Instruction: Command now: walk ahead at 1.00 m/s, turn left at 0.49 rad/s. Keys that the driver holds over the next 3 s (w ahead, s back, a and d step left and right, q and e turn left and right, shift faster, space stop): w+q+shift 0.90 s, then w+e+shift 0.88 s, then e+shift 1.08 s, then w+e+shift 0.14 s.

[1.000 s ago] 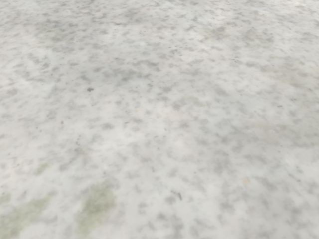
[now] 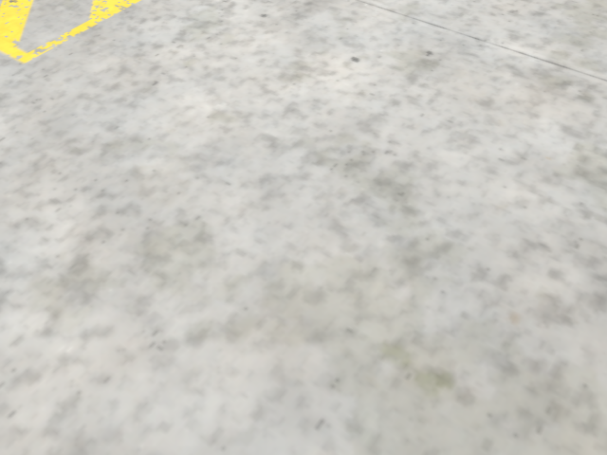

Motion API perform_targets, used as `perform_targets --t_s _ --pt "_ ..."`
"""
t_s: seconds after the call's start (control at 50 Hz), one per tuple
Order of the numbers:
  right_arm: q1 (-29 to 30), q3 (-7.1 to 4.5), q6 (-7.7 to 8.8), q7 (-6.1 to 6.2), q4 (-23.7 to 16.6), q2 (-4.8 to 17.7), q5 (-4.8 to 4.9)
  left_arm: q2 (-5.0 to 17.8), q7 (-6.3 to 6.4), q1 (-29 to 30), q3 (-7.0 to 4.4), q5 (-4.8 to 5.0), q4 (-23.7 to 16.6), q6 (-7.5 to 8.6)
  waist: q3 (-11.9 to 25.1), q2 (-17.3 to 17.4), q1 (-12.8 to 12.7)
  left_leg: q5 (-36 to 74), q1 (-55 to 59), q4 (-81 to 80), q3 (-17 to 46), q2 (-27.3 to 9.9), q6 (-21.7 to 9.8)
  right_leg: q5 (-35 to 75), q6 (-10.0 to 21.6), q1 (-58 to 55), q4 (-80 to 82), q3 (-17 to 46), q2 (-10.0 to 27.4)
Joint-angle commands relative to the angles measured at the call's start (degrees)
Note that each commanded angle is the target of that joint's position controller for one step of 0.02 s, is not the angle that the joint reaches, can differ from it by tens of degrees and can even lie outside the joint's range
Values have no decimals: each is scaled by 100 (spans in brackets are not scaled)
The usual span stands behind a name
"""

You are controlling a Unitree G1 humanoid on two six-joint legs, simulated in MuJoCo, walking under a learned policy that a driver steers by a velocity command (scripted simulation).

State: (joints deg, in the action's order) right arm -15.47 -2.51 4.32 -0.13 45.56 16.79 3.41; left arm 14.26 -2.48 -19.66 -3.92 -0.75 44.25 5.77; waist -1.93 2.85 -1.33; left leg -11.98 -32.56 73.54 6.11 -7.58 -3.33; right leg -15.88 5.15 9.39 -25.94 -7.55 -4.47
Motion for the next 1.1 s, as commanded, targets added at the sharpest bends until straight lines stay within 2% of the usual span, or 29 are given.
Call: perform_targets --t_s 0.02,0.14,0.18,0.22,0.26,0.28,0.3,0.32,0.34,0.36,0.38,0.4,0.44,0.5,0.54,0.6,0.64,0.66,0.68,0.7,0.72,0.74,0.76,0.78,0.86,0.96,1.02,1.08,1.1 --pt "-334 -51 -210 -39 -136 98 -18 311 43 533 -79 24 -262 223 -363 -459 281 633 -725 -53 214 -416 123 1399 109 317 1736 835 1514" --pt "946 12 -33 -276 -606 110 -125 636 324 158 -67 -45 -79 241 -746 -149 -24 2538 -810 -2412 -851 197 -19 3216 -398 -218 2010 -501 1181" --pt "1149 -25 29 -417 -782 209 -110 944 440 3 -96 -65 -49 157 -552 -304 22 2453 -342 -3092 -1433 628 -205 5243 -640 -823 1550 -691 1246" --pt "618 -165 -28 -463 -809 493 -12 1361 586 44 -189 -58 -87 -6 28 -890 492 1930 543 -3064 -1843 1078 -337 7813 -733 -1364 439 -701 1479" --pt "-1724 -525 -303 -343 -279 1244 -22 1610 581 866 -268 -4 -337 -113 904 -1183 1793 1011 2972 -2717 -1399 1147 -758 8959 -600 -658 -2102 -437 1686" --pt "-2887 -612 -413 -198 60 1393 -42 1371 428 1486 -217 169 -417 -36 961 -382 2412 1570 4333 -3540 -724 761 -1094 5539 -606 448 -4830 -521 950" --pt "-2540 -464 -412 -226 204 1113 -275 -54 214 1423 158 56 -713 242 375 2056 1490 1911 4944 -3339 264 755 -1458 -1692 -673 2907 -7603 100 -355" --pt "-1517 -275 -180 -245 -277 904 -480 -194 95 394 325 275 -1118 471 1476 2034 462 -1313 5366 -4635 3580 -320 -2498 -1881 -451 4230 -8052 1585 -258" --pt "-1419 -293 -104 -248 -551 599 -408 478 46 1047 252 310 -1236 597 1257 607 796 -2838 4857 -5862 4307 -492 -2224 -1233 -78 4163 -7291 1718 -11" --pt "-1089 -274 9 -277 -571 582 -375 566 59 1337 189 324 -1343 602 409 -637 366 -3090 3677 -6287 4237 -494 -1912 -725 35 4030 -6332 1643 224" --pt "-575 -265 110 -289 -716 591 -351 500 114 1156 205 191 -1248 518 156 -1072 -33 -2774 2729 -6222 4021 -383 -1873 -441 -54 3569 -5719 1736 488" --pt "-225 -282 145 -242 -838 696 -344 505 163 1025 198 70 -1181 416 -82 -1057 -214 -2209 1926 -6182 3641 -80 -1874 -328 -245 3171 -5339 1784 598" --pt "-31 -244 148 -132 -929 584 -292 736 277 974 113 40 -1129 243 -259 -902 -323 -1288 1093 -6235 2682 368 -1729 -226 -560 2659 -4354 1689 841" --pt "-191 -253 92 83 -849 552 -135 348 330 2156 242 -95 -1574 192 -450 -515 161 -148 149 -6110 1482 1005 -1419 1119 -897 1698 -2114 1188 682" --pt "-438 -324 8 124 -744 696 -94 182 298 2547 249 35 -1745 179 -192 -150 513 -421 40 -5939 1394 1114 -1119 2013 -1030 913 -1105 975 354" --pt "-686 -344 -50 147 -625 582 -23 578 280 2516 40 307 -1760 209 80 281 580 -828 1196 -5357 1901 929 -889 1956 -1095 783 -292 1392 308" --pt "-605 -360 -92 145 -654 520 -81 896 282 1927 -156 369 -1615 281 412 457 169 129 1833 -4489 2005 814 -665 1430 -891 286 -158 1368 315" --pt "-389 -333 -98 95 -767 472 -172 1089 293 886 -298 380 -1411 308 1012 460 -449 968 1762 -3301 1748 944 -428 1131 -719 -767 -416 1361 514" --pt "-239 -158 -98 25 -1004 19 -365 1366 344 -570 -360 308 -1199 265 2094 -68 -1031 472 760 -1266 1264 1100 -241 -185 -445 -2721 -816 2324 1416" --pt "-1272 21 -24 -20 -1313 -496 -14 1897 221 -757 -392 -7 -1059 261 2794 -2969 -228 -2218 -1163 655 725 1552 -25 -2767 617 -4080 730 6155 2853" --pt "-1113 16 -72 52 -1177 1 186 1426 195 -313 -334 38 -1172 213 2077 -2747 -349 -1519 -2061 1378 470 883 -27 -4285 661 -3625 1101 6737 2924" --pt "-421 -59 -110 64 -1213 370 31 944 246 -18 -236 93 -1201 149 1193 -1831 -547 -1024 -2270 1493 205 719 -11 -3466 462 -2886 1064 5566 2637" --pt "28 -91 -132 44 -1278 448 -146 869 263 33 -200 48 -1070 89 727 -810 -538 -735 -2008 1289 59 515 -14 -2043 311 -2150 968 4457 2373" --pt "417 -118 -118 7 -1419 410 -261 843 257 78 -187 -10 -927 69 355 -426 -459 -558 -1795 957 52 336 -44 -1012 229 -1517 958 3682 2121" --pt "510 -90 -324 -149 -1621 133 -42 370 202 226 -37 99 -424 121 -63 -792 -27 -434 -1690 468 32 -116 -92 430 104 -728 1209 2080 1850" --pt "1172 53 -209 -219 -1804 13 -152 724 214 -81 -34 -5 -55 173 -625 -314 -6 840 -1576 -1079 -30 201 -23 1435 265 -126 1820 1052 1697" --pt "2090 111 -14 -364 -2063 8 -226 996 224 -673 -16 195 296 105 -900 -107 -174 1270 -1176 -2736 -682 381 -166 2158 401 -540 2248 928 1800" --pt "2361 19 139 -448 -2175 187 -223 1312 233 -866 7 211 478 28 -603 -596 -30 950 -6 -3520 -1133 876 -256 5211 421 -1116 1723 736 1899" --pt "1954 -98 127 -396 -2146 431 -207 1440 261 -917 10 168 565 3 -197 -1009 306 644 681 -3584 -1080 1028 -342 6497 376 -1328 1122 784 2004"
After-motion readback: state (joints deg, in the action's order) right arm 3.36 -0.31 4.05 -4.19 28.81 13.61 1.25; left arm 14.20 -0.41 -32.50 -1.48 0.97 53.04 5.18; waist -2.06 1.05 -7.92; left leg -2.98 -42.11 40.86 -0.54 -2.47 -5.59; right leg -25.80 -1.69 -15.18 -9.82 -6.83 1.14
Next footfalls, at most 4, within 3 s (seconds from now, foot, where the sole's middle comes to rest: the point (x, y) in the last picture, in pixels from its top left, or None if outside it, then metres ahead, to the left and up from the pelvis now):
0.28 left None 0.47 0.11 -0.77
0.68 right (312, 306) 0.89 0.05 -0.77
1.14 left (125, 277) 0.98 0.56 -0.77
1.58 right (127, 161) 1.45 0.66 -0.77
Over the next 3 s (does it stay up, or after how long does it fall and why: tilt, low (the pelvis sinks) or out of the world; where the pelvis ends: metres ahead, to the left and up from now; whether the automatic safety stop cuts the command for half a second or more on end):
stays up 1.76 0.79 0.00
